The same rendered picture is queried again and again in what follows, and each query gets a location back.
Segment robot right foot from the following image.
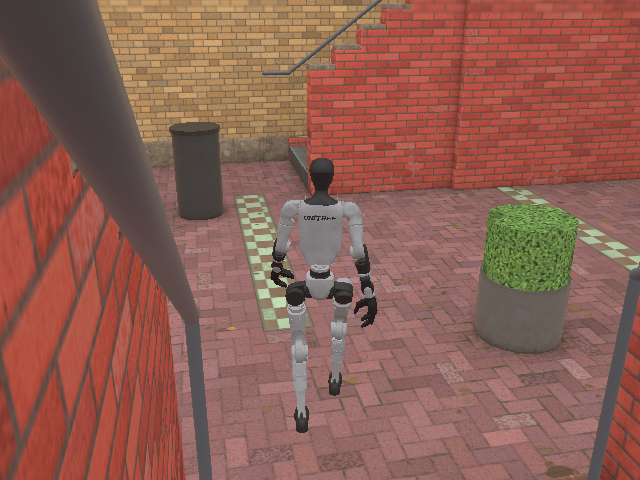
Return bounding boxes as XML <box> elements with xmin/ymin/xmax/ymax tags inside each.
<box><xmin>328</xmin><ymin>372</ymin><xmax>342</xmax><ymax>396</ymax></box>

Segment robot right thigh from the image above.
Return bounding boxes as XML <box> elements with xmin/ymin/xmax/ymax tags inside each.
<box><xmin>330</xmin><ymin>278</ymin><xmax>353</xmax><ymax>340</ymax></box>

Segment robot left upper arm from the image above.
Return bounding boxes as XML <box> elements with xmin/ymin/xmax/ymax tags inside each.
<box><xmin>275</xmin><ymin>200</ymin><xmax>301</xmax><ymax>253</ymax></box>

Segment right robot forearm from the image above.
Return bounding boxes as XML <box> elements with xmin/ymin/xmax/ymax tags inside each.
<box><xmin>355</xmin><ymin>244</ymin><xmax>375</xmax><ymax>298</ymax></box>

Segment robot right upper arm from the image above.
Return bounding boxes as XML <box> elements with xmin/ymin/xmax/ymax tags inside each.
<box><xmin>342</xmin><ymin>201</ymin><xmax>365</xmax><ymax>259</ymax></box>

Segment robot left hand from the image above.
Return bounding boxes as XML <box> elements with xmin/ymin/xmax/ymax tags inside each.
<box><xmin>270</xmin><ymin>268</ymin><xmax>294</xmax><ymax>288</ymax></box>

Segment left robot forearm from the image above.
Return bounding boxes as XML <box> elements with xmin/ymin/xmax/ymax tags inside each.
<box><xmin>271</xmin><ymin>238</ymin><xmax>286</xmax><ymax>273</ymax></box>

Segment robot right hand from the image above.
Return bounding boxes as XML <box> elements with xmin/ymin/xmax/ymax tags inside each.
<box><xmin>354</xmin><ymin>296</ymin><xmax>378</xmax><ymax>328</ymax></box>

